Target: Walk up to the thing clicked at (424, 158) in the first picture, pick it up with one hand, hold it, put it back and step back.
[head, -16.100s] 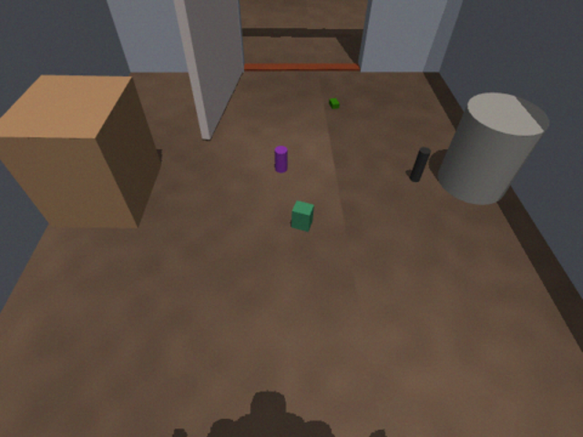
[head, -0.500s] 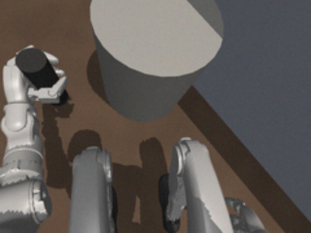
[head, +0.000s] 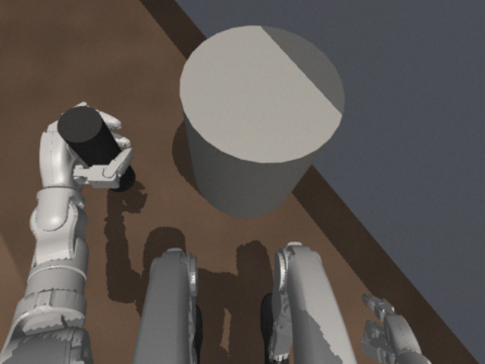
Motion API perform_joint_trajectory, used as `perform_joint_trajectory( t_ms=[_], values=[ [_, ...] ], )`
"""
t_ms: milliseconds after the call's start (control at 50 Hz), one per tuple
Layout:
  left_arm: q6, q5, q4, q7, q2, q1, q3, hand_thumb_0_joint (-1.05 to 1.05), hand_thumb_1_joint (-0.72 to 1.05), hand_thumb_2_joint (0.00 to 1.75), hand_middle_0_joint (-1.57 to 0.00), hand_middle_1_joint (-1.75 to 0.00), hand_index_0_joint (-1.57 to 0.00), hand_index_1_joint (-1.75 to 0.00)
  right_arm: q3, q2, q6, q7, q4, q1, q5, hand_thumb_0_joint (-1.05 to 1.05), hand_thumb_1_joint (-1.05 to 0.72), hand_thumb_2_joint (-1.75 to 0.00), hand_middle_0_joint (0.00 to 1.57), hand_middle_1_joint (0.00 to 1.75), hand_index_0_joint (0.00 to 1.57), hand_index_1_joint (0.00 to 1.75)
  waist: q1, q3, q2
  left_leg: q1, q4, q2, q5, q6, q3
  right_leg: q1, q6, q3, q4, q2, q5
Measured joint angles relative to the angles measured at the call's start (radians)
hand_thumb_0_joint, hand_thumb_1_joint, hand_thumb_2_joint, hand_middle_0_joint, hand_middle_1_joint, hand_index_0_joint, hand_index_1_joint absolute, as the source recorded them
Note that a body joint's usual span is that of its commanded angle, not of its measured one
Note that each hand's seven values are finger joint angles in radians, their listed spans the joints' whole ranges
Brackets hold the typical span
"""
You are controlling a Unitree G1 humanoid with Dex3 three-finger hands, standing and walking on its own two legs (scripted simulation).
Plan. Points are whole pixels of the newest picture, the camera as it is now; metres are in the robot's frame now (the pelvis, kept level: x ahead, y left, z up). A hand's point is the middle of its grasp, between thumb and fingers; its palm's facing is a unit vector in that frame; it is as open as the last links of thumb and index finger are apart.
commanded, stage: lift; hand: left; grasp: from the side
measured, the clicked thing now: (104, 156) +0.43 +0.21 -0.01
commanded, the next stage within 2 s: hold in 1.48 s
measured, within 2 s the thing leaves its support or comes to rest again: neither
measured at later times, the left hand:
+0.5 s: hand (41, 99) +0.40 +0.20 +0.18, palm faces +0.10 -0.99 -0.05, open 7.2 cm
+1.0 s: hand out of the picture +0.40 +0.19 +0.26, palm faces +0.09 -1.00 -0.04, open 7.2 cm
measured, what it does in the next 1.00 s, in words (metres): rises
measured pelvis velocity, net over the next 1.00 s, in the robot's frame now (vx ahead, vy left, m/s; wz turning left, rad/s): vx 0.06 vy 0.01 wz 0.02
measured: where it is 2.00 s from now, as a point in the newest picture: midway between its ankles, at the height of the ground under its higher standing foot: (232, 356)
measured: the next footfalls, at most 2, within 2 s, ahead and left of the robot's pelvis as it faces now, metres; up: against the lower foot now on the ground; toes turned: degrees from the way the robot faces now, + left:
none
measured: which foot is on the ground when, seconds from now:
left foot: down 0.00-1.00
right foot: down 0.00-1.00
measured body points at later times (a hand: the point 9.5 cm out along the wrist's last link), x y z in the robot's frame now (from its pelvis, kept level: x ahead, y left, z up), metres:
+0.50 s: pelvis +0.03 +0.00 +0.15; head +0.14 +0.03 +0.59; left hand +0.39 +0.25 +0.19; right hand +0.19 -0.25 +0.04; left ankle +0.07 +0.11 -0.44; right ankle +0.09 -0.12 -0.44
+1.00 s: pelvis +0.06 +0.01 +0.22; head +0.14 +0.02 +0.67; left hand +0.39 +0.24 +0.26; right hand +0.20 -0.24 +0.11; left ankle +0.07 +0.11 -0.44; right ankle +0.09 -0.12 -0.44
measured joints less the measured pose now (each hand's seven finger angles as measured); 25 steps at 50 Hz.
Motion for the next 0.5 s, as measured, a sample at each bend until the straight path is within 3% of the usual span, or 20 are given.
perform_joint_trajectory(
  t_ms=[320, 500],
  values=[
    [0.130, -0.006, -0.271, 0.082, -0.049, 0.226, -0.101, 0.04, -0.08, 1.15, -0.89, -1.08, -0.91, -1.07, -0.015, 0.025, -0.010, -0.034, -0.006, 0.022, 0.037, 0.00, -0.90, -0.89, 0.20, 0.30, 0.21, 0.30, 0.028, 0.008, 0.008, 0.388, -0.326, 0.005, 0.037, -0.002, 0.004, 0.389, 0.011, 0.003, -0.330, 0.017, 0.040],
    [0.135, -0.001, -0.269, 0.098, -0.055, 0.279, -0.129, 0.04, -0.08, 1.15, -0.89, -1.08, -0.91, -1.07, -0.007, 0.037, -0.038, -0.043, 0.007, 0.041, 0.038, 0.00, -0.90, -0.89, 0.20, 0.30, 0.21, 0.30, 0.033, 0.027, -0.004, 0.615, -0.514, 0.004, 0.079, -0.005, 0.005, 0.618, 0.014, 0.002, -0.519, 0.021, 0.081]
  ],
)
